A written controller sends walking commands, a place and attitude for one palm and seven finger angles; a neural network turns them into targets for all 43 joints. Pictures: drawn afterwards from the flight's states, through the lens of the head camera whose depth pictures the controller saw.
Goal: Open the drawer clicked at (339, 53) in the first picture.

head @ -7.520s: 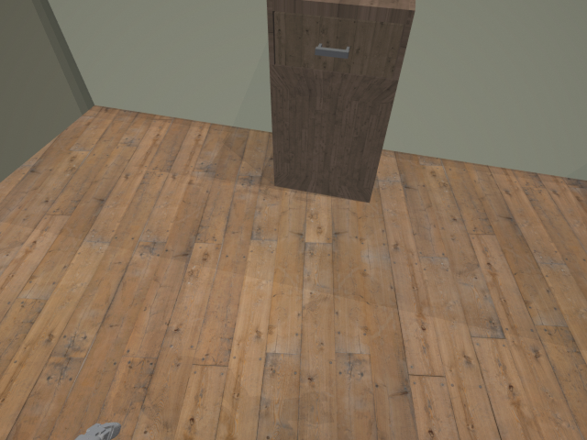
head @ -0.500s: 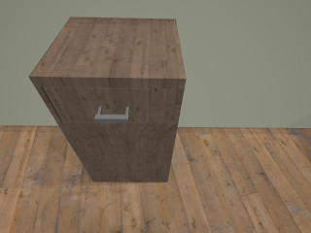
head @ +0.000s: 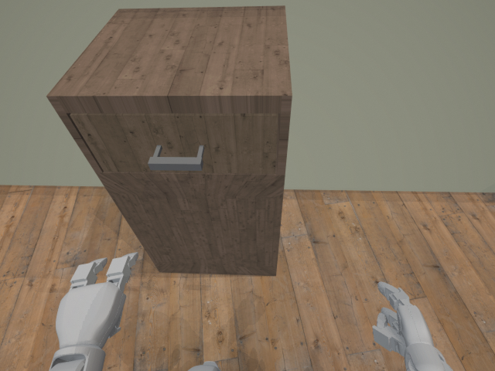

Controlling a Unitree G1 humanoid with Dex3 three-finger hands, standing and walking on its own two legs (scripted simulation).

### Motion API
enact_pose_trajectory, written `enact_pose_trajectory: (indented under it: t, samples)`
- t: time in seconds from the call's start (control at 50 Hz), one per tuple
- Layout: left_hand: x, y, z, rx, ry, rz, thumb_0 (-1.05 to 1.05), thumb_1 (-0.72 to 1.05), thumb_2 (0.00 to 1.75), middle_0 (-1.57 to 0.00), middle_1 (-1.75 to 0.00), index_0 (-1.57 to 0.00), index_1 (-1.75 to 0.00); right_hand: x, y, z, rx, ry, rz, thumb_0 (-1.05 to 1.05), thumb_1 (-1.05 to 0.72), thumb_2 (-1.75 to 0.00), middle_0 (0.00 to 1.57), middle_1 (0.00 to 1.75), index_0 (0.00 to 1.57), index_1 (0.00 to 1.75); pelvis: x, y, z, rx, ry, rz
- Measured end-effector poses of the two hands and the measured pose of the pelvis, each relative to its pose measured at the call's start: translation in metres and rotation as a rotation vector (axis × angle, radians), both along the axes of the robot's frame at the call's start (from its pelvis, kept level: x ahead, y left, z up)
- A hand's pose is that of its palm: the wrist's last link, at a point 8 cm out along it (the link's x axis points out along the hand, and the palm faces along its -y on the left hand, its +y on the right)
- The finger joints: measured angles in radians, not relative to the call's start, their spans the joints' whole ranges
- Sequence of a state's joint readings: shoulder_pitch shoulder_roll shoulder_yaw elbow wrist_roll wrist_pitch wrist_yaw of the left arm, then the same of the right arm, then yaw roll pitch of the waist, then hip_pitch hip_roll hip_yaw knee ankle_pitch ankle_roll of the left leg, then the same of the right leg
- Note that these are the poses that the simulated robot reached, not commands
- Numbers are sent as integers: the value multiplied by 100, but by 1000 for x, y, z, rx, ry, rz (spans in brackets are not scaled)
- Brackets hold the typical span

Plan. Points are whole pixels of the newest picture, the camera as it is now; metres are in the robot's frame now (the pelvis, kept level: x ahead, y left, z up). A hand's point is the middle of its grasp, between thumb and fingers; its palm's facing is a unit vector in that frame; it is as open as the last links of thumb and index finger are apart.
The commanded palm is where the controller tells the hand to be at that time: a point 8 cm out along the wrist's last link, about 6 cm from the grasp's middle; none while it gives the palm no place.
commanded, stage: raise the hand with hooked fingers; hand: left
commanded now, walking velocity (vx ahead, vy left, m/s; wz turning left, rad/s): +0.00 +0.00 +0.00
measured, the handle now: (177, 156) +0.54 +0.23 +0.00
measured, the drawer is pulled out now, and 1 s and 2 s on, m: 0.00 0.00 0.00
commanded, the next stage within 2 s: move the hooked fingers above the handle in 1.52 s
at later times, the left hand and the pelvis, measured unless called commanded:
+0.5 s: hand (101, 272) +0.24 +0.26 +0.03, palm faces -0.01 -0.11 -0.99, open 11.3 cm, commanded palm +0.22 +0.27 +0.09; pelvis +0.02 +0.01 +0.01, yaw +2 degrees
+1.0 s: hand (82, 216) +0.30 +0.29 +0.10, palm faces +0.08 -0.10 -0.99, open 13.7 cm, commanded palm +0.28 +0.29 +0.16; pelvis +0.02 +0.04 +0.03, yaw +2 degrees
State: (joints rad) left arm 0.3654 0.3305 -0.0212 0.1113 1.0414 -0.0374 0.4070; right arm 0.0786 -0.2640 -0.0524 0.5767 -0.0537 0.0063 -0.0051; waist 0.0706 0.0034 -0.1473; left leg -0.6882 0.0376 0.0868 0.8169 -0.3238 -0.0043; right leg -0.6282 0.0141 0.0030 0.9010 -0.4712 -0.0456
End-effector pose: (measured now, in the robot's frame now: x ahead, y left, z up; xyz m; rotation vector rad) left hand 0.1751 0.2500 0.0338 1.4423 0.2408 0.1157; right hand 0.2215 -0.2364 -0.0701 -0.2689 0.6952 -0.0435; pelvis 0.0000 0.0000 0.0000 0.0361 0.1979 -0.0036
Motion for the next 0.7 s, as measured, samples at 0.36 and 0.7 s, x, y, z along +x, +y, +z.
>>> enact_pose_trajectory:
  t: [0.36,0.7]
  samples:
    - [35,15,38,35,-94,56,1,22,61,-27,-73,-27,-73,-6,40,-30,75,141,55,1,-91,-90,20,30,20,30,7,-8,-2,-21,-27,52]
    - [74,34,75,29,-168,-16,0,-17,44,-30,-98,-30,-99,-28,20,-18,-8,236,-64,1,-91,-90,20,29,20,30,23,25,17,-35,-58,41]
